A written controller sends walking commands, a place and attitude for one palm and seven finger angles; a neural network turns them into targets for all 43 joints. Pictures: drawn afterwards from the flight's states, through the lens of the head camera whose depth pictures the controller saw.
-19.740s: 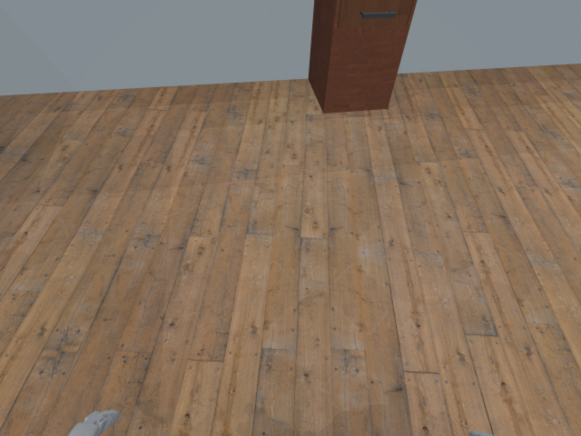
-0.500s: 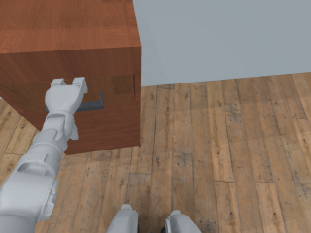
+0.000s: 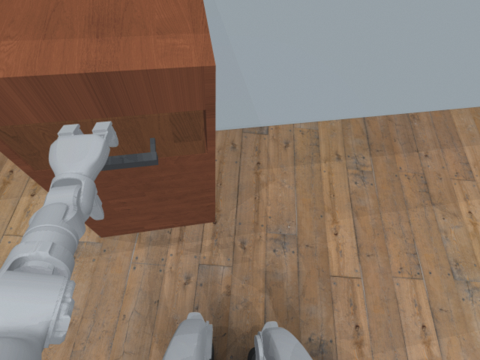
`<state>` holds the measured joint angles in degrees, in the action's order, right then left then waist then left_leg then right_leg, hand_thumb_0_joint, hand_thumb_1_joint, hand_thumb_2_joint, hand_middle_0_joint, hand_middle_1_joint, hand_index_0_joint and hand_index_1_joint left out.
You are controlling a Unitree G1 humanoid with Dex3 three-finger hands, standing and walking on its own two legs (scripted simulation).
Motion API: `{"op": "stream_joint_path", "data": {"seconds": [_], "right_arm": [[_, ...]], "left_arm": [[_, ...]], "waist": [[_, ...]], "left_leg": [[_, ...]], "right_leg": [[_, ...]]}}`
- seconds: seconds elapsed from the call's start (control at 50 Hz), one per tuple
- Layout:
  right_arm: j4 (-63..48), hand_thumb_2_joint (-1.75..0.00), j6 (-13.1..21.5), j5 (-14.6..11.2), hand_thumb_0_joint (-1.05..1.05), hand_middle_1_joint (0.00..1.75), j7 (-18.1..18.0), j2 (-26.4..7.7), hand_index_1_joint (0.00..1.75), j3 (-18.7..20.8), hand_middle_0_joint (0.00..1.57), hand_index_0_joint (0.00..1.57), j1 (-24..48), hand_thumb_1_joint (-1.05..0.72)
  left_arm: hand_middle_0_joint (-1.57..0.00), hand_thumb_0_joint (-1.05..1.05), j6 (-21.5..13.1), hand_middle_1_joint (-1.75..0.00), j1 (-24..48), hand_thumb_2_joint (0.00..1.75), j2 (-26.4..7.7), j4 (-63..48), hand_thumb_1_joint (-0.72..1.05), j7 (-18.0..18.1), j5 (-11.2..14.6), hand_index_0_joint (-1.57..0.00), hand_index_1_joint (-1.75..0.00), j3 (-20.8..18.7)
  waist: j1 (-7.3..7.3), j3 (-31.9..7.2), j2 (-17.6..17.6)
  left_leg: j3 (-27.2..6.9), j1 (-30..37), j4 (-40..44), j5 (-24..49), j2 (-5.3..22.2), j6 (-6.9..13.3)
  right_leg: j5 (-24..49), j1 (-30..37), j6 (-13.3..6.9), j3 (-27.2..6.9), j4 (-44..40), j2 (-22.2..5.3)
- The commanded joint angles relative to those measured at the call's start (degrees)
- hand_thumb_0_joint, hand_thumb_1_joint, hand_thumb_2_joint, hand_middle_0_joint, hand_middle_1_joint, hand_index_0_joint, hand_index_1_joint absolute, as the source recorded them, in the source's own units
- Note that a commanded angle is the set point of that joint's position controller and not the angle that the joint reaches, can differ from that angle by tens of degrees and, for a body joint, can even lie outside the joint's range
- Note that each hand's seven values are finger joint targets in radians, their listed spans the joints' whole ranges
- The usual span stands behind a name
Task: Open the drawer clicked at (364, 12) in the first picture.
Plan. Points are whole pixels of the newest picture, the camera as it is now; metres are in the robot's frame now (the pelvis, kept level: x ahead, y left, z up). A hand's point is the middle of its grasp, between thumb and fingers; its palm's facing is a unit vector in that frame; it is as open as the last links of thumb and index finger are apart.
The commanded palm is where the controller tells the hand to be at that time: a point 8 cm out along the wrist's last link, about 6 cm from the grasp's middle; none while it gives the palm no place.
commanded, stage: lower the fingers behind the handle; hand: left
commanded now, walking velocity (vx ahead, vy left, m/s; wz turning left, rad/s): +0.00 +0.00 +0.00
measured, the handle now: (114, 154) +0.52 +0.26 -0.09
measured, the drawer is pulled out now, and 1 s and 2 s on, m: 0.00 0.00 0.00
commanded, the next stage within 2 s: close the thumb around the handle in 1.42 s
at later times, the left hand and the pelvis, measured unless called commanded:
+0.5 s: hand (102, 176) +0.45 +0.27 -0.08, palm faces -0.12 -0.04 -0.99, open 13.8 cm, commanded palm +0.45 +0.24 -0.03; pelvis -0.01 +0.00 -0.02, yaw -1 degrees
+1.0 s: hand (107, 184) +0.45 +0.27 -0.11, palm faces -0.07 -0.02 -1.00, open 13.8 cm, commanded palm +0.45 +0.24 -0.06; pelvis -0.02 +0.00 -0.05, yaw -2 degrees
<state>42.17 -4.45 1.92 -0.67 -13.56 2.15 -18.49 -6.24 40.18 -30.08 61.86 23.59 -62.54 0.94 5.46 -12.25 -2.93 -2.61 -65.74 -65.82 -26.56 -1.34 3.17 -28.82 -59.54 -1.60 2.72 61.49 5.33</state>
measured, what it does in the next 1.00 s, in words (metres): lowers itself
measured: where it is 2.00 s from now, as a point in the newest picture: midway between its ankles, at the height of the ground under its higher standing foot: outside the picture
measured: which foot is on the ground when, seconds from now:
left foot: down 0.00-1.00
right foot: down 0.00-1.00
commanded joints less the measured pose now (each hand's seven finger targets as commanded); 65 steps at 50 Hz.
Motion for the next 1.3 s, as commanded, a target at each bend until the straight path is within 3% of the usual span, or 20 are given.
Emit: {"op": "stream_joint_path", "data": {"seconds": [0.0, 0.04, 0.14, 0.2, 0.22, 0.26, 0.32, 0.36, 0.44, 0.48, 0.54, 0.64, 0.76, 0.88, 0.96, 1.02, 1.16, 1.18, 1.26, 1.28], "right_arm": [[-3.6, -0.9, -0.19, 0.68, 0.0, 0.3, 0.09, -10.12, 0.3, 3.22, 0.2, 0.2, -6.47, -0.9], [-4.05, -0.9, -0.63, 1.06, 0.0, 0.3, 0.39, -10.55, 0.3, 3.07, 0.2, 0.2, -6.18, -0.9], [-5.09, -0.9, -0.91, 1.77, 0.0, 0.3, 1.17, -11.04, 0.3, 3.1, 0.2, 0.2, -5.09, -0.9], [-4.83, -0.9, -0.63, 1.49, 0.0, 0.3, 1.52, -11.09, 0.3, 3.22, 0.2, 0.2, -5.16, -0.9], [-4.59, -0.9, -0.43, 1.4, 0.0, 0.3, 1.64, -10.95, 0.3, 3.19, 0.2, 0.2, -5.47, -0.9], [-4.06, -0.9, -0.05, 1.04, 0.0, 0.3, 1.52, -11.27, 0.3, 3.35, 0.2, 0.2, -5.96, -0.9], [-3.23, -0.9, 0.61, 0.78, 0.0, 0.3, 1.13, -11.05, 0.3, 3.16, 0.2, 0.2, -6.78, -0.9], [-2.94, -0.9, 0.96, 0.61, 0.0, 0.3, 0.79, -11.01, 0.3, 3.02, 0.2, 0.2, -6.86, -0.9], [-2.68, -0.9, 1.13, 0.93, 0.0, 0.3, 0.14, -10.68, 0.3, 2.61, 0.2, 0.2, -6.94, -0.9], [-3.22, -0.9, 0.85, 1.15, 0.0, 0.3, 0.24, -10.26, 0.3, 2.58, 0.2, 0.2, -6.79, -0.9], [-3.8, -0.9, 0.11, 1.5, 0.0, 0.3, 0.71, -10.49, 0.3, 2.38, 0.2, 0.2, -6.17, -0.9], [-4.61, -0.9, -0.3, 2.0, 0.0, 0.3, 1.69, -10.77, 0.3, 2.87, 0.2, 0.2, -5.93, -0.9], [-3.25, -0.9, 0.79, 1.68, 0.0, 0.3, 2.37, -11.41, 0.3, 3.24, 0.2, 0.2, -6.47, -0.9], [-2.28, -0.9, 1.74, 1.28, 0.0, 0.3, 2.03, -11.24, 0.3, 2.95, 0.2, 0.2, -7.09, -0.9], [-2.76, -0.9, 1.77, 1.05, 0.0, 0.3, 1.28, -10.86, 0.3, 2.12, 0.2, 0.2, -6.46, -0.9], [-3.2, -0.9, 1.79, 1.11, 0.0, 0.3, 1.09, -10.58, 0.3, 1.57, 0.2, 0.2, -5.9, -0.9], [-4.34, -0.9, 1.59, 1.22, 0.0, 0.3, 1.23, -10.65, 0.3, 2.18, 0.2, 0.2, -6.02, -0.9], [-4.31, -0.9, 1.46, 1.32, 0.0, 0.3, 1.32, -10.62, 0.3, 2.45, 0.2, 0.2, -6.03, -0.9], [-4.25, -0.9, 1.27, 1.08, 0.0, 0.3, 1.53, -10.99, 0.3, 2.51, 0.2, 0.2, -6.23, -0.9], [-3.99, -0.9, 1.27, 1.09, 0.0, 0.3, 1.58, -10.93, 0.3, 2.57, 0.2, 0.2, -6.41, -0.9]], "left_arm": [[-0.3, 0.0, -1.72, -1.2, 17.09, 0.3, -9.85, -8.29, -0.5, 5.0, -1.22, -0.3, -1.2, -5.22], [-0.3, 0.0, -0.75, -1.2, 17.65, 0.3, -13.9, -8.76, -0.5, 7.63, -1.84, -0.3, -1.2, -9.04], [-0.3, 0.0, 2.44, -1.2, 21.5, 0.3, -17.89, -12.51, -0.5, 13.49, -3.36, -0.3, -1.2, -12.82], [-0.3, 0.0, 4.74, -1.2, 21.68, 0.3, -16.98, -11.78, -0.5, 13.94, -3.33, -0.3, -1.2, -11.64], [-0.3, 0.0, 5.69, -1.2, 21.85, 0.3, -14.71, -10.16, -0.5, 13.43, -2.85, -0.3, -1.2, -9.61], [-0.3, 0.0, 6.68, -1.2, 22.77, 0.3, -14.09, -8.57, -0.5, 11.88, -2.24, -0.3, -1.2, -8.29], [-0.3, 0.0, 7.3, -1.2, 25.4, 0.3, -8.98, -6.17, -0.5, 8.69, -0.74, -0.3, -1.2, -2.79], [-0.3, 0.0, 5.96, -1.2, 26.43, 0.3, -8.52, -6.64, -0.5, 6.32, -0.32, -0.3, -1.2, -1.68], [-0.3, 0.0, 2.63, -1.2, 23.56, 0.3, -10.06, -6.13, -0.5, 3.7, -0.33, -0.3, -1.2, -3.2], [-0.3, 0.0, 1.1, -1.2, 20.68, 0.3, -8.77, -6.04, -0.5, 3.75, -1.13, -0.3, -1.2, -3.01], [-0.3, 0.0, 0.02, -1.2, 17.83, 0.3, -13.07, -6.36, -0.5, 5.99, -2.51, -0.3, -1.2, -7.86], [-0.3, 0.0, 0.95, -1.2, 18.55, 0.3, -15.82, -9.86, -0.5, 12.02, -3.27, -0.3, -1.2, -12.17], [-0.3, 0.0, 4.61, -1.2, 24.56, 0.3, -15.53, -9.44, -0.5, 14.55, -3.64, -0.3, -1.2, -10.31], [-0.3, 0.0, 6.65, -1.2, 24.43, 0.3, -11.76, -6.18, -0.5, 9.73, -1.23, -0.3, -1.2, -5.63], [-0.3, 0.0, 4.85, -1.2, 22.35, 0.3, -13.2, -5.6, -0.5, 6.33, -1.17, -0.3, -1.2, -5.62], [-0.3, 0.0, 3.39, -1.2, 20.99, 0.3, -12.74, -4.23, -0.5, 5.43, -1.79, -0.3, -1.2, -4.85], [-0.3, 0.0, 0.58, -1.2, 19.39, 0.3, -14.23, -8.5, -0.5, 6.6, -1.87, -0.3, -1.2, -7.46], [-0.3, 0.0, 0.78, -1.2, 19.2, 0.3, -12.71, -8.5, -0.5, 6.97, -1.63, -0.3, -1.2, -6.73], [-0.3, 0.0, 1.78, -1.2, 20.46, 0.3, -14.16, -9.53, -0.5, 8.14, -1.41, -0.3, -1.2, -7.73], [-0.3, 0.0, 2.58, -1.2, 19.88, 0.3, -12.95, -7.79, -0.5, 8.19, -1.11, -0.3, -1.2, -6.94]], "waist": [[1.13, -20.83, -7.66], [0.07, -23.01, -7.08], [-0.38, -30.69, -7.6], [0.17, -33.08, -7.73], [1.1, -31.65, -7.18], [2.06, -31.72, -6.02], [4.78, -27.36, -4.17], [4.92, -27.47, -5.16], [3.84, -25.11, -6.34], [2.84, -23.81, -7.87], [0.66, -24.43, -7.95], [-0.27, -29.59, -6.88], [1.82, -33.15, -7.55], [3.4, -32.04, -7.14], [3.11, -29.53, -5.94], [2.99, -23.79, -5.95], [1.42, -29.8, -7.42], [1.78, -28.94, -7.85], [1.71, -31.28, -6.8], [2.17, -29.88, -5.96]], "left_leg": [[-2.3, 26.45, 4.81, 20.11, 2.13, -1.41], [-2.25, 24.74, 3.82, 21.52, 2.05, -1.32], [-1.92, 25.38, 1.57, 24.89, 2.15, -1.38], [-1.77, 26.47, 1.2, 24.62, 2.21, -1.45], [-1.52, 25.83, 1.37, 23.38, 2.09, -1.31], [-2.27, 26.2, 1.59, 21.72, 2.23, -1.32], [-2.35, 24.39, 1.93, 17.32, 2.17, -0.8], [-2.87, 24.69, 1.7, 16.25, 2.23, -0.79], [-2.92, 23.2, 0.65, 17.3, 2.38, -0.79], [-2.71, 22.4, -0.09, 18.09, 2.41, -1.0], [-3.01, 20.71, -1.22, 19.85, 2.62, -1.28], [-2.77, 19.18, -3.38, 22.19, 2.76, -1.23], [-3.39, 19.63, -4.1, 19.12, 2.76, -1.41], [-2.92, 19.34, -4.51, 16.51, 2.39, -0.94], [-1.56, 14.52, -5.9, 14.89, 2.09, -0.22], [-1.3, 10.05, -6.41, 11.24, 2.0, -0.1], [-1.96, 13.03, -7.61, 16.04, 2.26, -0.44], [-2.06, 13.77, -7.57, 16.02, 2.36, -0.56], [-2.26, 13.96, -7.22, 15.56, 2.35, -0.56], [-2.11, 13.39, -7.16, 14.5, 2.27, -0.43]], "right_leg": [[12.38, -3.88, -1.71, 0.24, -4.76, 0.07], [13.6, -2.5, -1.73, 0.1, -3.21, 0.09], [16.64, -0.53, -1.14, 0.0, -0.31, -0.03], [16.89, -0.26, -0.65, 0.09, -0.21, -0.06], [16.48, -0.04, -0.51, 0.22, -0.83, 0.02], [15.16, -0.98, -0.21, 0.31, -1.15, -0.05], [12.61, -2.44, -0.04, 0.34, -2.79, 0.06], [11.4, -4.4, -0.17, 0.21, -2.32, -0.07], [11.6, -6.24, -0.94, 0.21, -1.02, 0.03], [11.32, -7.96, -1.26, 0.46, -0.07, 0.15], [11.71, -8.85, -1.71, 0.64, 2.1, 0.27], [13.99, -7.29, -1.25, 0.48, 4.86, 0.21], [11.91, -8.61, -0.51, 0.75, 5.53, 0.01], [11.18, -8.8, -0.36, 0.66, 4.27, 0.2], [11.88, -7.76, -0.44, -0.26, 4.51, 0.23], [8.99, -9.74, -0.86, -0.18, 4.8, 0.41], [11.67, -10.33, -1.01, -0.07, 7.29, 0.44], [11.24, -11.26, -1.02, 0.1, 7.08, 0.52], [10.93, -10.24, -0.7, 0.2, 7.21, 0.42], [10.29, -10.25, -0.67, 0.3, 6.66, 0.5]]}}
